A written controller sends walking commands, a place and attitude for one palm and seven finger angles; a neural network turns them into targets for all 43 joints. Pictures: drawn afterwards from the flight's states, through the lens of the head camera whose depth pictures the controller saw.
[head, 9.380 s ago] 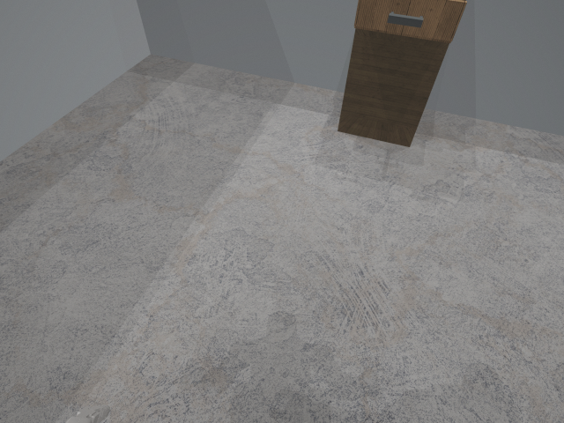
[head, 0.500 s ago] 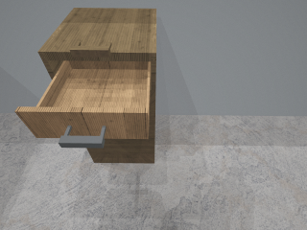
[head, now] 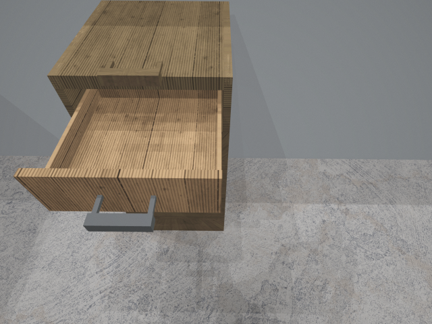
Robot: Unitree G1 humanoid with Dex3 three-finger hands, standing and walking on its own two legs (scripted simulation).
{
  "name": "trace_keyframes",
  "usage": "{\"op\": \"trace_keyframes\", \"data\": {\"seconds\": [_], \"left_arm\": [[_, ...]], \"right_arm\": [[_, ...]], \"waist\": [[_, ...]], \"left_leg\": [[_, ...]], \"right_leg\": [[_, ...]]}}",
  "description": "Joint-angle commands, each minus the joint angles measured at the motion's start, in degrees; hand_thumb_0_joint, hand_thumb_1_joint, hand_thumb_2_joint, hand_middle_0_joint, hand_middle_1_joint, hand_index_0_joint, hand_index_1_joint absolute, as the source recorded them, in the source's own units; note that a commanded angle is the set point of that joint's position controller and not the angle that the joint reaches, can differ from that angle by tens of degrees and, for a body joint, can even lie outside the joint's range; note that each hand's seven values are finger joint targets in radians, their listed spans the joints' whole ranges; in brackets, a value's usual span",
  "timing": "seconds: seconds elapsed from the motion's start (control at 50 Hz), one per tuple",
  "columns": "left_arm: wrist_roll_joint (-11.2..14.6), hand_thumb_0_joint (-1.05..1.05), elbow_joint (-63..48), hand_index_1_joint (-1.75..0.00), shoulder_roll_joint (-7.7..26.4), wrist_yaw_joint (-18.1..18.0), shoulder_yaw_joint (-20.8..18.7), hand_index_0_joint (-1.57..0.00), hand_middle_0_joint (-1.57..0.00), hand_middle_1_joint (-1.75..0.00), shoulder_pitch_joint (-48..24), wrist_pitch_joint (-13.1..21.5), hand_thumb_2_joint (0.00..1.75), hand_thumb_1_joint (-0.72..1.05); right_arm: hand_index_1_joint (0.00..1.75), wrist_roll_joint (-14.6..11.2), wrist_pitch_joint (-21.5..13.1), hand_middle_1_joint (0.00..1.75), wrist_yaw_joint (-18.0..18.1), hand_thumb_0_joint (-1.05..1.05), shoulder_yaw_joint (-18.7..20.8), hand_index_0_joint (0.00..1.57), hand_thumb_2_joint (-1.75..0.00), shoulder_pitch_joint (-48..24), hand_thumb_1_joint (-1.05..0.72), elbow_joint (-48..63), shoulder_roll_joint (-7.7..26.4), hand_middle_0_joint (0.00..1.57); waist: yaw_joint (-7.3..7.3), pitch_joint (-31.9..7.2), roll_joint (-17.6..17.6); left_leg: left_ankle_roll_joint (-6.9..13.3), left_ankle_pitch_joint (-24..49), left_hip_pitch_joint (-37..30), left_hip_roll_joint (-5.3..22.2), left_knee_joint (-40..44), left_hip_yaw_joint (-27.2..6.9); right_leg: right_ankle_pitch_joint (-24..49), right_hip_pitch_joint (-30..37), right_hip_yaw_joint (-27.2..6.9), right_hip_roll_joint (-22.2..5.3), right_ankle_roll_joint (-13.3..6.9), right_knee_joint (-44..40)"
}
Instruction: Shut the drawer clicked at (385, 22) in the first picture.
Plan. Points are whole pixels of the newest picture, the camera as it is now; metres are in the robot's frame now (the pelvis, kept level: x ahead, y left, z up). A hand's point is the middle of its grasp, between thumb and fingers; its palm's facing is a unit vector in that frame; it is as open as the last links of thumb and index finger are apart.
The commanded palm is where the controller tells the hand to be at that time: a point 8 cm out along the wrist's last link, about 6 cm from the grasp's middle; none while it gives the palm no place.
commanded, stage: come to a stop and stand still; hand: left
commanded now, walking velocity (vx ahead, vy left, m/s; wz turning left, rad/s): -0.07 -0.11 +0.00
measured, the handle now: (123, 211) +0.31 +0.21 +0.00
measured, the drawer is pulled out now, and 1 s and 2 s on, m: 0.26 0.26 0.26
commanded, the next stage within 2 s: look again from close up in 0.58 s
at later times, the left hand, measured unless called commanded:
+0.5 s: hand out of the picture +0.01 +0.14 -0.16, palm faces +0.04 -0.97 -0.22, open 7.3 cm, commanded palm none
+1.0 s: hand out of the picture -0.04 +0.16 -0.17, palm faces +0.06 -0.98 -0.20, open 7.4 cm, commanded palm none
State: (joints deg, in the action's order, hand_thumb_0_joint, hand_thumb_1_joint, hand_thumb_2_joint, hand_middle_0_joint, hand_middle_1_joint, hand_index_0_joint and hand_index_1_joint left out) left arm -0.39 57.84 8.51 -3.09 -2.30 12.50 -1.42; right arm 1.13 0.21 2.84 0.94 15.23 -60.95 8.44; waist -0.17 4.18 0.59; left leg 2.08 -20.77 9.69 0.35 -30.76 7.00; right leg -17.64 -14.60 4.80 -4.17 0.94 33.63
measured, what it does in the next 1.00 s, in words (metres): stands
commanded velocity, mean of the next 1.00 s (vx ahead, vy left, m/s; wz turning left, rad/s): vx -0.01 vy -0.01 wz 0.00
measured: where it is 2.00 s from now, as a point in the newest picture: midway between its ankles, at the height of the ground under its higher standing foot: outside the picture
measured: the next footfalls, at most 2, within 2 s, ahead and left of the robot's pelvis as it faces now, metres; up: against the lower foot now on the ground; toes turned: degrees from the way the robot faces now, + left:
none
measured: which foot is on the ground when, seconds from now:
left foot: down 0.00-1.00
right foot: down 0.00-1.00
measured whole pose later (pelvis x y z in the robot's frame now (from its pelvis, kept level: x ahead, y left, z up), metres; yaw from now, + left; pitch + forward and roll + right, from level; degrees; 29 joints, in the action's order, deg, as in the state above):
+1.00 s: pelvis -0.04 -0.01 +0.00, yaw +1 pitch -2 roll +0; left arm -0.5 62.1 8.1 -2.1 -0.1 17.1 0.2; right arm 1.1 -0.4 0.9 -1.2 20.9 -61.7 6.5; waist 0.3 0.8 0.6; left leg 1.2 -15.9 11.3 0.4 -28.9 4.6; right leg -12.9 -14.4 5.6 -3.3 0.0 29.3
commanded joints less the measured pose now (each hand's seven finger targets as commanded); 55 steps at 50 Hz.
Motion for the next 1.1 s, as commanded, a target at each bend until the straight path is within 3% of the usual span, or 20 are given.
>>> {"op": "trace_keyframes", "data": {"seconds": [0.0,0.06,0.08,0.1,0.16,0.2,0.26,0.3,0.44,0.64,0.66,0.68,0.7,0.72,0.76,0.8,0.84,0.88,0.94,1.08], "left_arm": [[-0.56,0.0,-2.98,-0.3,4.26,0.3,-0.6,-0.2,-0.2,-0.3,4.83,0.69,0.9,0.9],[-0.87,0.0,-4.31,-0.3,4.52,0.82,-1.06,-0.2,-0.2,-0.3,4.67,0.21,0.9,0.9],[-0.99,0.0,-4.44,-0.3,4.81,0.94,-1.2,-0.2,-0.2,-0.3,4.99,0.2,0.9,0.9],[-1.06,0.0,-4.31,-0.3,5.31,0.96,-1.21,-0.2,-0.2,-0.3,5.58,0.44,0.9,0.9],[-0.95,0.0,-3.38,-0.3,8.02,0.54,-1.27,-0.2,-0.2,-0.3,7.21,1.42,0.9,0.9],[-0.67,0.0,-2.67,-0.3,8.64,0.37,-0.81,-0.2,-0.2,-0.3,6.51,2.0,0.9,0.9],[-0.41,0.0,-2.0,-0.3,7.83,0.52,-0.04,-0.2,-0.2,-0.3,3.61,2.2,0.9,0.9],[-0.37,0.0,-1.25,-0.3,6.9,0.63,0.41,-0.2,-0.2,-0.3,3.44,2.26,0.9,0.9],[-0.4,0.0,1.4,-0.3,6.49,0.71,0.73,-0.2,-0.2,-0.3,4.62,2.37,0.9,0.9],[-0.2,0.0,3.31,-0.3,4.84,0.55,0.73,-0.2,-0.2,-0.3,8.1,2.86,0.9,0.9],[-1.0,0.0,5.3,-0.3,7.31,-1.39,1.11,-0.2,-0.2,-0.3,11.19,3.88,0.9,0.9],[-0.6,0.0,3.03,-0.3,9.42,-0.76,0.81,-0.2,-0.2,-0.3,9.76,4.59,0.9,0.9],[-0.62,0.0,1.73,-0.3,10.36,-0.26,0.49,-0.2,-0.2,-0.3,6.69,4.89,0.9,0.9],[-0.43,0.0,1.34,-0.3,8.76,0.09,0.65,-0.2,-0.2,-0.3,5.04,4.52,0.9,0.9],[-0.3,0.0,1.17,-0.3,6.31,0.5,0.99,-0.2,-0.2,-0.3,4.47,3.63,0.9,0.9],[-0.35,0.0,1.41,-0.3,5.26,0.74,1.25,-0.2,-0.2,-0.3,5.91,2.85,0.9,0.9],[-0.2,0.0,2.09,-0.3,4.24,0.9,1.56,-0.2,-0.2,-0.3,7.44,2.66,0.9,0.9],[-0.22,0.0,2.53,-0.3,3.72,1.01,1.81,-0.2,-0.2,-0.3,8.13,2.58,0.9,0.9],[-0.28,0.0,2.54,-0.3,3.41,1.07,1.85,-0.2,-0.2,-0.3,8.43,2.43,0.9,0.9],[-0.37,0.0,2.69,-0.3,3.41,1.13,1.87,-0.2,-0.2,-0.3,9.18,2.7,0.9,0.9]], "right_arm": [[0.3,-0.2,-0.85,0.3,0.39,0.0,2.17,0.2,-0.9,6.12,-0.9,1.87,8.05,0.2],[0.3,0.15,-0.32,0.3,0.47,0.0,2.64,0.2,-0.9,3.55,-0.9,3.1,9.45,0.2],[0.3,0.19,-0.17,0.3,0.46,0.0,2.7,0.2,-0.9,2.69,-0.9,3.61,9.54,0.2],[0.3,0.11,-0.12,0.3,0.4,0.0,2.69,0.2,-0.9,2.16,-0.9,3.78,9.36,0.2],[0.3,-0.37,0.31,0.3,-0.1,0.0,2.2,0.2,-0.9,2.19,-0.9,4.37,6.56,0.2],[0.3,-0.69,0.58,0.3,-0.52,0.0,1.5,0.2,-0.9,1.8,-0.9,3.86,4.97,0.2],[0.3,-0.46,0.42,0.3,-0.84,0.0,0.99,0.2,-0.9,1.37,-0.9,1.97,5.09,0.2],[0.3,-0.36,0.07,0.3,-1.0,0.0,0.78,0.2,-0.9,1.15,-0.9,0.86,5.74,0.2],[0.3,-0.23,0.25,0.3,-1.44,0.0,0.1,0.2,-0.9,2.18,-0.9,-1.89,5.14,0.2],[0.3,-0.2,-0.24,0.3,-1.3,0.0,-0.4,0.2,-0.9,7.12,-0.9,-4.14,3.55,0.2],[0.3,-0.47,-1.72,0.3,-1.77,0.0,0.0,0.2,-0.9,0.19,-0.9,0.06,5.56,0.2],[0.3,-0.74,-0.9,0.3,-1.85,0.0,-0.15,0.2,-0.9,4.98,-0.9,1.83,2.77,0.2],[0.3,-0.4,-0.44,0.3,-2.14,0.0,-0.26,0.2,-0.9,6.59,-0.9,1.78,2.79,0.2],[0.3,-0.26,-0.55,0.3,-2.11,0.0,-0.31,0.2,-0.9,8.51,-0.9,1.33,2.49,0.2],[0.3,-0.02,-1.08,0.3,-2.08,0.0,-0.55,0.2,-0.9,9.84,-0.9,0.9,2.74,0.2],[0.3,0.16,-1.5,0.3,-1.86,0.0,-0.69,0.2,-0.9,9.26,-0.9,1.27,3.24,0.2],[0.3,0.02,-1.72,0.3,-1.65,0.0,-0.82,0.2,-0.9,8.19,-0.9,1.8,4.06,0.2],[0.3,-0.04,-1.77,0.3,-1.58,0.0,-0.84,0.2,-0.9,7.94,-0.9,1.82,4.42,0.2],[0.3,-0.06,-1.8,0.3,-1.56,0.0,-0.78,0.2,-0.9,7.75,-0.9,1.34,4.74,0.2],[0.3,-0.16,-1.73,0.3,-1.66,0.0,-0.88,0.2,-0.9,7.14,-0.9,0.33,4.55,0.2]], "waist": [[1.2,-4.6,4.48],[0.76,-3.19,5.47],[0.57,-3.36,4.96],[0.31,-4.29,3.16],[0.88,-7.96,-4.47],[1.06,-9.45,-8.7],[1.75,-5.8,-4.17],[1.32,-5.63,-0.78],[0.84,0.87,-1.01],[0.73,0.76,-0.39],[-1.97,2.94,-4.66],[1.51,-5.67,-3.98],[2.34,-7.51,-2.44],[3.13,-6.53,-2.96],[2.73,-0.15,0.2],[1.26,2.71,4.34],[0.1,2.37,3.32],[-0.22,3.45,0.84],[-0.3,3.54,1.82],[-0.14,2.49,-0.74]], "left_leg": [[3.26,54.89,-7.17,13.04,6.11,-9.71],[4.31,47.91,-5.12,14.11,6.28,-9.65],[3.87,45.39,-4.16,13.37,5.53,-8.91],[2.86,42.38,-3.17,11.89,4.29,-7.96],[-1.55,22.09,1.21,5.51,-0.43,-2.66],[-2.45,9.73,1.49,3.63,0.29,-2.87],[-2.14,15.03,-2.72,5.32,5.55,-3.86],[-1.7,19.81,-4.01,7.05,7.64,-4.71],[-1.73,8.02,-0.08,5.95,11.31,-4.73],[-1.55,8.3,0.88,5.8,12.14,-4.78],[-3.45,7.04,8.41,6.31,-0.55,-2.6],[-2.77,-1.74,5.3,4.26,-2.24,-4.89],[-2.61,-0.88,2.99,3.76,-1.85,-3.82],[-2.23,1.58,0.59,3.31,-0.31,-4.23],[-1.42,4.9,2.93,4.44,3.68,-6.17],[-0.45,3.03,8.91,6.19,8.86,-9.09],[0.1,-0.19,12.27,6.54,11.89,-10.63],[0.17,-2.13,12.91,6.01,13.01,-10.65],[0.14,-3.37,12.59,6.15,14.71,-11.06],[0.12,-1.24,9.86,5.29,14.18,-9.93]], "right_leg": [[9.28,-1.15,-1.54,0.83,-0.72,1.79],[6.04,-1.74,-1.77,0.91,-0.96,1.93],[9.17,-0.66,-2.16,0.82,-1.2,0.6],[17.24,1.42,-2.83,0.23,-1.49,-1.45],[39.09,7.86,-9.73,-6.83,-5.07,-4.87],[40.35,8.93,-11.23,-9.28,-7.34,-7.76],[30.24,3.91,-8.36,-6.15,-5.04,-9.42],[24.26,4.16,-6.35,-3.41,-3.12,-9.91],[5.24,1.7,-7.61,-2.69,-2.39,-17.28],[5.01,2.55,-7.21,-2.43,-2.78,-17.6],[35.11,4.25,-9.49,-6.69,-0.47,-12.85],[23.28,5.89,-12.32,-10.45,-4.29,-14.58],[15.97,4.4,-11.47,-10.37,-6.49,-15.07],[3.26,-0.29,-9.27,-8.3,-6.69,-15.21],[-5.44,-5.48,-6.9,-4.72,-5.47,-13.8],[-3.91,-2.7,-5.05,-1.99,-4.2,-10.92],[-0.64,1.78,-4.12,-0.99,-3.53,-9.14],[0.12,2.28,-4.14,-1.16,-3.35,-9.33],[1.43,2.7,-3.84,-1.07,-3.02,-8.97],[2.46,2.11,-4.61,-1.91,-2.78,-10.5]]}}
